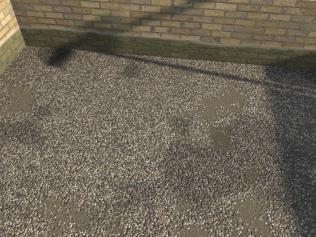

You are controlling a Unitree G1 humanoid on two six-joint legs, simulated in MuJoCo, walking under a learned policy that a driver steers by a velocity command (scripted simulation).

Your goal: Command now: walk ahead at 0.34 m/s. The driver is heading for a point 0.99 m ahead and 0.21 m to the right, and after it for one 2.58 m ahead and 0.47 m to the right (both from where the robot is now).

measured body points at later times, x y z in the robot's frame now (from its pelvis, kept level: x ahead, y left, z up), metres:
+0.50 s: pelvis +0.01 +0.01 +0.02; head +0.01 +0.02 +0.47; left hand +0.17 +0.23 -0.09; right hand +0.15 -0.19 -0.08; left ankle +0.00 +0.07 -0.72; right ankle -0.02 -0.14 -0.72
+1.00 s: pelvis +0.01 +0.01 +0.02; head -0.01 +0.01 +0.47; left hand +0.16 +0.21 -0.09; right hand +0.17 -0.19 -0.07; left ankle +0.00 +0.07 -0.72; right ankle -0.02 -0.14 -0.72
